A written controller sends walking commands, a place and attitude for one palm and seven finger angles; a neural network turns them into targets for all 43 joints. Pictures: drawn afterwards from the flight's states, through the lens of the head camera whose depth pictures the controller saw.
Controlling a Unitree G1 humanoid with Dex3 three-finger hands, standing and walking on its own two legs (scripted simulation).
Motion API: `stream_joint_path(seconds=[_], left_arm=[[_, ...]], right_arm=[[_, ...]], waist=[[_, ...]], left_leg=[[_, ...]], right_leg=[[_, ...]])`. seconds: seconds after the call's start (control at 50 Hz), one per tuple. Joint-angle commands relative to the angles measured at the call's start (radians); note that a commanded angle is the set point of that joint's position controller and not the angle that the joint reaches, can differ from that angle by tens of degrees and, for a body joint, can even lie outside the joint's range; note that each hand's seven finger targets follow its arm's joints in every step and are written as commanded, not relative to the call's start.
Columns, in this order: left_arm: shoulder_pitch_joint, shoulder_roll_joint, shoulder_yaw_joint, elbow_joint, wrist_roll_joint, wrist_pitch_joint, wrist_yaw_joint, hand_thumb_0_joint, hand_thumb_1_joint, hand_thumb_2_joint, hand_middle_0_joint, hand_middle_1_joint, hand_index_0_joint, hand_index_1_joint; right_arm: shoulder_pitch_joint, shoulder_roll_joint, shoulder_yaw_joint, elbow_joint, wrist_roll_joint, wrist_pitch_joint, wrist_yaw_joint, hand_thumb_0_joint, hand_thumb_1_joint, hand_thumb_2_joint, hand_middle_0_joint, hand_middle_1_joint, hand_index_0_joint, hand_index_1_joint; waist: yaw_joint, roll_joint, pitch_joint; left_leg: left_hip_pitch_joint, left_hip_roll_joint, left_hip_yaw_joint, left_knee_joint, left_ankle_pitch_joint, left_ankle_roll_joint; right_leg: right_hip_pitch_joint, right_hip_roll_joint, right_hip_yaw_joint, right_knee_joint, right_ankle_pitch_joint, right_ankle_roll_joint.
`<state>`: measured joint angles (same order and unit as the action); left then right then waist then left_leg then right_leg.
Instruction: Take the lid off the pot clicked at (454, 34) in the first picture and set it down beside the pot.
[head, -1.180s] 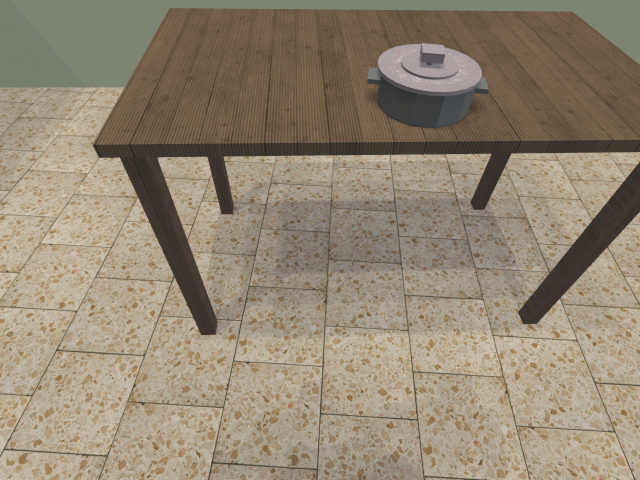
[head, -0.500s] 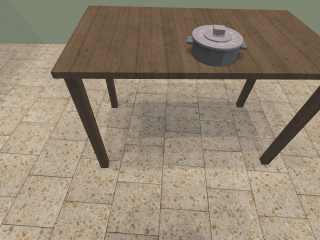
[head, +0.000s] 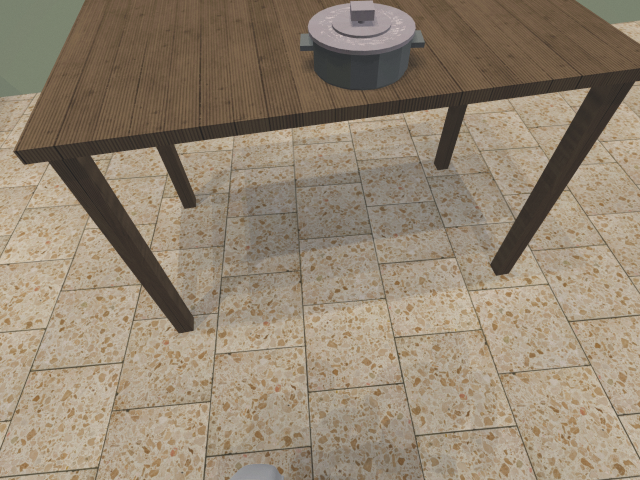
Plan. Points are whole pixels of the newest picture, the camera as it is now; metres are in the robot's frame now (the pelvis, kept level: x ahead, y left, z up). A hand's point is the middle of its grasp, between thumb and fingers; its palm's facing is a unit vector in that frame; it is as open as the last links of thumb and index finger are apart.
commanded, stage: walk to a spot facing it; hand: left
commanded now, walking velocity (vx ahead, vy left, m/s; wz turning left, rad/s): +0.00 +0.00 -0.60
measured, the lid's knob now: (362, 10) +0.87 +0.00 +0.16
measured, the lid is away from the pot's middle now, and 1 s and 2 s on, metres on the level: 0.00 0.00 0.00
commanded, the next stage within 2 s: none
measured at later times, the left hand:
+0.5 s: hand (175, 474) +0.14 +0.23 -0.15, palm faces -0.22 -0.94 -0.25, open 7.4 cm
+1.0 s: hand (261, 436) +0.20 +0.12 -0.16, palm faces -0.57 -0.80 -0.21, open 7.4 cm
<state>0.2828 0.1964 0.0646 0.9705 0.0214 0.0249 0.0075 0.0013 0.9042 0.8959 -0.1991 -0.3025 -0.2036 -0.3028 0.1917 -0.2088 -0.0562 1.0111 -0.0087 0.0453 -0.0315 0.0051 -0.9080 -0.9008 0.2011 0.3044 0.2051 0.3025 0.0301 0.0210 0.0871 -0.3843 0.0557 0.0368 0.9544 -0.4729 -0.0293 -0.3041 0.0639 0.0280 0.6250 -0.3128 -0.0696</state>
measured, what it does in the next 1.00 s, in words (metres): steps on the spot, turning right: left foot, then right foot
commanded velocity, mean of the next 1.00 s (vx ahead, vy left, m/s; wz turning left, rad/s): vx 0.00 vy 0.00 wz -0.60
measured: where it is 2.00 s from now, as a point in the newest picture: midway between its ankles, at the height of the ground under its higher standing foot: outside the picture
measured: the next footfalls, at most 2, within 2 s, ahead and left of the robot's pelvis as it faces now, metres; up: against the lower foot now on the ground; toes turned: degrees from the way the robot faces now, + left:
left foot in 0.34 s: +0.05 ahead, +0.16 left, +0.00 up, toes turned -14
right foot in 0.64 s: +0.01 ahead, -0.13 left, +0.00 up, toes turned -27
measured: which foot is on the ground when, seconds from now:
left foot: up 0.00-0.32, down 0.34-0.64, up 0.66-0.96, down 0.98-1.00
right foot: down 0.00-0.34, up 0.36-0.62, down 0.64-0.98, up 1.00-1.00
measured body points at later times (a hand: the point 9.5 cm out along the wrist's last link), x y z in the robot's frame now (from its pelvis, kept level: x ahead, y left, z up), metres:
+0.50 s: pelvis +0.00 +0.03 +0.01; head +0.04 +0.03 +0.46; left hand +0.15 +0.28 -0.13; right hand +0.03 -0.24 -0.12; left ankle +0.02 +0.17 -0.73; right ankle -0.03 -0.09 -0.66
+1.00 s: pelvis +0.00 +0.01 +0.00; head +0.04 +0.00 +0.45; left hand +0.23 +0.16 -0.15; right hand -0.09 -0.24 -0.13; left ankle +0.09 +0.10 -0.73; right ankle -0.02 -0.11 -0.73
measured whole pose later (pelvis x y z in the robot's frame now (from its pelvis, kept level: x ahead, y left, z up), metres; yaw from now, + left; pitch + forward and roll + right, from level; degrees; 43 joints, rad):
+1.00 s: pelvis +0.00 +0.01 +0.00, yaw -37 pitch +0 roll +0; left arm 0.19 0.24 0.06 0.86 0.02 0.07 -0.01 0.00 0.90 0.90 -0.20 -0.30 -0.21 -0.30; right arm 0.23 -0.21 -0.04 0.86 -0.01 0.01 -0.03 0.01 -0.91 -0.90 0.20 0.30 0.20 0.30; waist -0.01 -0.04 0.06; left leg -0.31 0.04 0.04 0.57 -0.28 -0.02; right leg -0.38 0.09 0.14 0.61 -0.27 -0.01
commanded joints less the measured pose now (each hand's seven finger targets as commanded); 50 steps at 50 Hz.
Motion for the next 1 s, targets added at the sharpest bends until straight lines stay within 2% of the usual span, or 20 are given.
stream_joint_path(seconds=[0.0,0.18,0.26,0.28,0.3,0.32,0.34,0.4,0.52,0.58,0.6,0.62,0.64,0.66,0.72,0.84,0.92,0.94,0.96,0.98], left_arm=[[0.045,0.182,0.045,-0.076,-0.002,-0.020,0.021,0.000,0.900,0.900,-0.200,-0.300,-0.200,-0.300],[0.038,0.218,0.062,-0.117,0.003,-0.006,0.011,0.000,0.900,0.900,-0.200,-0.300,-0.200,-0.300],[-0.027,0.219,0.061,-0.143,-0.003,0.003,0.008,0.000,0.900,0.900,-0.200,-0.300,-0.200,-0.300],[-0.046,0.195,0.056,-0.158,-0.007,0.004,0.006,0.000,0.900,0.900,-0.200,-0.300,-0.200,-0.300],[-0.042,0.140,0.046,-0.182,-0.010,0.005,-0.004,0.000,0.900,0.900,-0.200,-0.300,-0.200,-0.300],[-0.057,0.135,0.044,-0.204,0.002,-0.002,-0.013,0.000,0.900,0.900,-0.200,-0.300,-0.200,-0.300],[-0.081,0.175,0.054,-0.204,0.010,-0.001,-0.018,0.000,0.900,0.900,-0.200,-0.300,-0.200,-0.300],[-0.038,0.156,0.050,-0.159,0.000,0.015,-0.039,0.000,0.900,0.900,-0.200,-0.300,-0.200,-0.300],[-0.143,0.114,0.022,-0.198,-0.003,0.015,-0.053,0.000,0.900,0.900,-0.200,-0.300,-0.200,-0.300],[-0.071,0.141,0.030,-0.176,-0.003,-0.001,-0.053,0.000,0.900,0.900,-0.200,-0.300,-0.200,-0.300],[-0.014,0.205,0.041,-0.159,0.001,-0.014,-0.045,0.000,0.900,0.900,-0.200,-0.300,-0.200,-0.300],[0.072,0.346,0.075,-0.142,0.007,-0.025,-0.023,0.000,0.900,0.900,-0.200,-0.300,-0.200,-0.300],[0.128,0.356,0.076,-0.134,-0.013,-0.016,-0.006,0.000,0.900,0.900,-0.200,-0.300,-0.200,-0.300],[0.084,0.314,0.073,-0.136,-0.007,-0.011,0.001,0.000,0.900,0.900,-0.200,-0.300,-0.200,-0.300],[-0.086,0.239,0.048,-0.184,0.000,0.000,0.009,0.000,0.900,0.900,-0.200,-0.300,-0.200,-0.300],[-0.093,0.251,0.049,-0.183,0.002,0.007,-0.001,0.000,0.900,0.900,-0.200,-0.300,-0.200,-0.300],[-0.131,0.229,0.048,-0.194,-0.007,0.017,-0.002,0.000,0.900,0.900,-0.200,-0.300,-0.200,-0.300],[-0.135,0.191,0.041,-0.208,-0.012,0.021,-0.007,0.000,0.900,0.900,-0.200,-0.300,-0.200,-0.300],[-0.125,0.129,0.030,-0.228,-0.017,0.024,-0.019,0.000,0.900,0.900,-0.200,-0.300,-0.200,-0.300],[-0.142,0.154,0.038,-0.238,-0.003,0.017,-0.025,0.000,0.900,0.900,-0.200,-0.300,-0.200,-0.300]], right_arm=[[-0.041,-0.077,-0.017,-0.115,-0.006,-0.041,0.002,0.000,-0.900,-0.900,0.200,0.300,0.200,0.300],[-0.098,-0.078,-0.017,-0.190,0.008,-0.042,-0.002,0.000,-0.900,-0.900,0.200,0.300,0.200,0.300],[0.012,-0.090,-0.017,-0.183,0.013,-0.054,-0.012,0.000,-0.900,-0.900,0.200,0.300,0.200,0.300],[0.057,-0.121,-0.020,-0.178,0.011,-0.063,-0.017,0.000,-0.900,-0.900,0.200,0.300,0.200,0.300],[0.062,-0.202,-0.035,-0.190,0.003,-0.067,-0.018,0.000,-0.900,-0.900,0.200,0.300,0.200,0.300],[0.061,-0.255,-0.044,-0.210,-0.005,-0.061,-0.015,0.000,-0.900,-0.900,0.200,0.300,0.200,0.300],[0.042,-0.221,-0.031,-0.217,-0.013,-0.061,-0.011,0.000,-0.900,-0.900,0.200,0.300,0.200,0.300],[-0.062,-0.156,-0.008,-0.239,-0.012,-0.067,-0.013,0.000,-0.900,-0.900,0.200,0.300,0.200,0.300],[0.052,-0.221,-0.035,-0.191,-0.021,-0.058,0.001,0.000,-0.900,-0.900,0.200,0.300,0.200,0.300],[0.066,-0.233,-0.041,-0.182,-0.017,-0.051,0.005,0.000,-0.900,-0.900,0.200,0.300,0.200,0.300],[0.095,-0.204,-0.036,-0.186,-0.010,-0.049,0.013,0.000,-0.900,-0.900,0.200,0.300,0.200,0.300],[0.074,-0.112,-0.009,-0.231,-0.004,-0.046,0.020,0.000,-0.900,-0.900,0.200,0.300,0.200,0.300],[-0.005,-0.140,-0.010,-0.260,-0.006,-0.040,0.004,0.000,-0.900,-0.900,0.200,0.300,0.200,0.300],[-0.039,-0.139,-0.012,-0.253,-0.001,-0.041,0.000,0.000,-0.900,-0.900,0.200,0.300,0.200,0.300],[0.014,-0.125,-0.008,-0.204,-0.007,-0.035,0.005,0.000,-0.900,-0.900,0.200,0.300,0.200,0.300],[0.050,-0.097,-0.008,-0.195,-0.001,-0.034,0.008,0.000,-0.900,-0.900,0.200,0.300,0.200,0.300],[0.151,-0.100,-0.009,-0.178,0.003,-0.047,-0.002,0.000,-0.900,-0.900,0.200,0.300,0.200,0.300],[0.184,-0.140,-0.015,-0.176,-0.001,-0.055,-0.008,0.000,-0.900,-0.900,0.200,0.300,0.200,0.300],[0.180,-0.236,-0.032,-0.192,-0.015,-0.059,-0.009,0.000,-0.900,-0.900,0.200,0.300,0.200,0.300],[0.153,-0.262,-0.033,-0.214,-0.014,-0.058,-0.009,0.000,-0.900,-0.900,0.200,0.300,0.200,0.300]], waist=[[-0.003,-0.085,-0.120],[0.017,-0.151,-0.138],[-0.035,-0.160,-0.189],[-0.060,-0.112,-0.201],[-0.063,0.106,-0.189],[-0.053,0.232,-0.125],[-0.055,0.144,-0.080],[0.008,0.159,-0.099],[-0.058,0.158,-0.084],[-0.023,0.143,-0.124],[0.001,0.038,-0.161],[0.042,-0.315,-0.212],[0.084,-0.251,-0.207],[0.062,-0.258,-0.205],[-0.018,-0.147,-0.170],[-0.020,-0.170,-0.137],[-0.069,-0.148,-0.148],[-0.086,-0.037,-0.150],[-0.084,0.259,-0.111],[-0.075,0.243,-0.064]], left_leg=[[-0.125,0.013,-0.057,0.085,0.041,-0.019],[-0.014,-0.047,-0.060,-0.186,0.051,-0.017],[0.200,-0.066,-0.059,-0.492,0.188,-0.002],[0.355,0.005,-0.115,-0.594,0.235,0.022],[0.461,0.213,-0.340,-0.684,0.252,0.088],[0.402,0.397,-0.474,-0.716,0.372,0.188],[0.277,0.397,-0.448,-0.714,0.386,0.231],[0.227,0.231,-0.153,-0.652,0.557,0.175],[0.239,0.245,-0.020,-0.558,0.662,0.158],[0.213,0.217,0.047,-0.391,0.616,0.089],[0.059,0.181,0.100,-0.214,0.488,0.027],[-0.223,0.030,0.157,0.082,-0.074,-0.035],[-0.248,0.043,-0.022,0.199,-0.168,-0.023],[-0.253,0.054,-0.062,0.232,-0.118,-0.014],[-0.108,0.058,-0.027,0.106,-0.004,-0.033],[0.008,-0.013,0.004,-0.145,0.053,-0.026],[0.215,-0.028,-0.002,-0.444,0.189,-0.013],[0.305,0.054,-0.100,-0.579,0.150,0.019],[0.336,0.298,-0.394,-0.737,0.078,0.106],[0.213,0.432,-0.494,-0.791,0.063,0.194]], right_leg=[[0.158,-0.274,0.371,-0.262,0.456,-0.143],[0.137,-0.229,0.459,-0.263,0.445,-0.123],[0.063,-0.164,0.454,-0.188,0.432,-0.050],[-0.063,-0.108,0.405,-0.121,0.329,-0.008],[-0.259,0.027,0.258,0.028,0.032,0.049],[-0.365,0.039,0.090,0.262,-0.253,0.098],[-0.342,-0.021,0.086,0.424,-0.226,0.113],[-0.310,-0.067,0.050,0.551,-0.082,0.132],[-0.122,-0.075,-0.093,0.141,-0.082,0.116],[0.061,-0.045,-0.128,-0.089,0.052,0.086],[0.265,-0.113,-0.031,-0.184,0.192,0.044],[0.423,-0.417,0.409,-0.274,0.461,-0.085],[0.347,-0.483,0.444,-0.265,0.567,-0.173],[0.305,-0.399,0.414,-0.257,0.496,-0.168],[0.134,-0.308,0.265,-0.234,0.433,-0.133],[0.044,-0.259,0.336,-0.272,0.298,-0.120],[-0.065,-0.202,0.354,-0.205,0.201,-0.053],[-0.168,-0.124,0.301,-0.122,0.076,-0.005],[-0.330,0.031,0.131,0.116,-0.153,0.063],[-0.335,-0.006,0.041,0.343,-0.244,0.094]])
